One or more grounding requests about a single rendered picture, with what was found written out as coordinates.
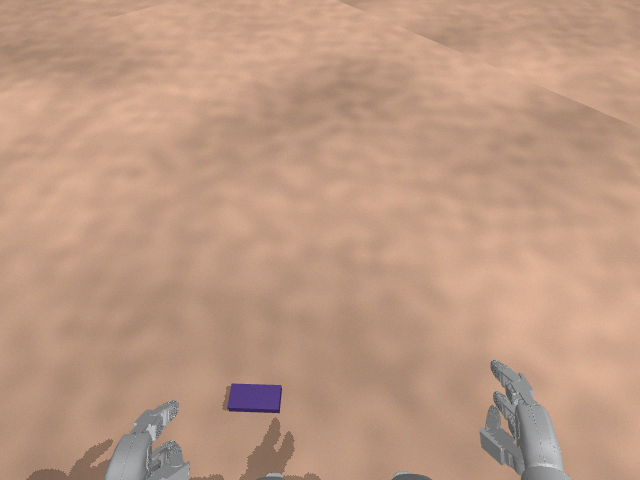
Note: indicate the small box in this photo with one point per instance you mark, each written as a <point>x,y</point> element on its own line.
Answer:
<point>255,398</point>

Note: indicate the left robot hand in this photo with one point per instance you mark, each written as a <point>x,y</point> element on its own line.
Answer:
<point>133,458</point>

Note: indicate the right robot hand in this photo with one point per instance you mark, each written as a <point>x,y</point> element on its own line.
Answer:
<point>529,423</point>

